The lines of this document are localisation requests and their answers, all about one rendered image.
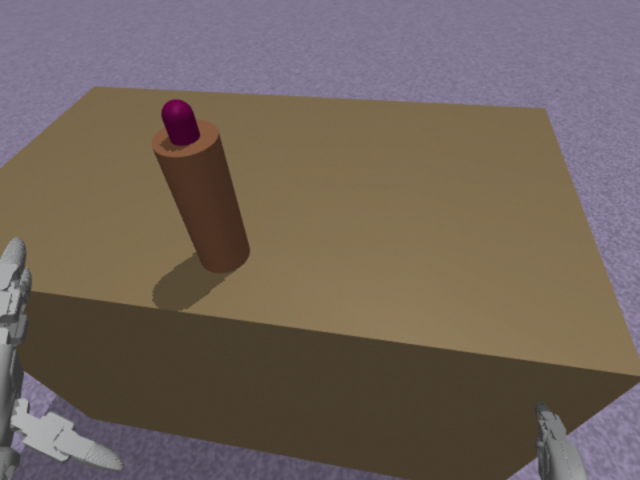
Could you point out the left robot hand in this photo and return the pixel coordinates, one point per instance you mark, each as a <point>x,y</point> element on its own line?
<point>53,435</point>

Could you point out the right robot hand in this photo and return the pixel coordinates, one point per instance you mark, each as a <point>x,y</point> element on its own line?
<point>558,459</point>

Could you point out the left robot arm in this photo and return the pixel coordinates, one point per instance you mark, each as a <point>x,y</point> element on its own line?
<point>9,462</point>

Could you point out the bottle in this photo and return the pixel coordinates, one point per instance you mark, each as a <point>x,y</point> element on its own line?
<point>192,159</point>

